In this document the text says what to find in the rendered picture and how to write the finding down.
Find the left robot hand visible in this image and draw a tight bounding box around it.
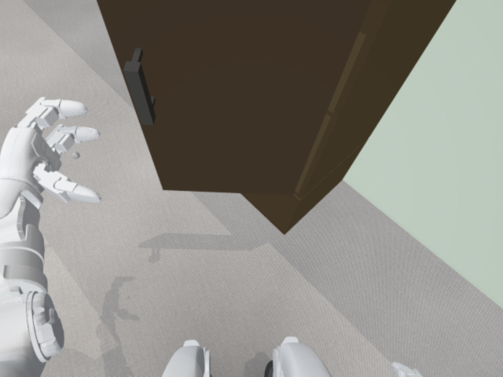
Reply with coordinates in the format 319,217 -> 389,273
0,97 -> 101,203

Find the left robot forearm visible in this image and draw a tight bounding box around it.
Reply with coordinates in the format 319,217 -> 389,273
0,179 -> 48,301

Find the cupboard door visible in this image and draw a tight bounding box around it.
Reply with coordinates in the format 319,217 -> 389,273
97,0 -> 372,196

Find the robot left upper arm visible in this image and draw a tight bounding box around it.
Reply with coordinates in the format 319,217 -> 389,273
0,291 -> 64,377

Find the robot left shin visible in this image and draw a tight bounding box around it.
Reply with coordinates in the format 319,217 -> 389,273
183,340 -> 200,347

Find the right robot thigh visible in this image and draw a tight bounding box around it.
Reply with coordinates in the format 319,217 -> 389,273
273,342 -> 332,377

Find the handle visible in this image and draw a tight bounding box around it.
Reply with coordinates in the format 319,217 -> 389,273
123,48 -> 156,125

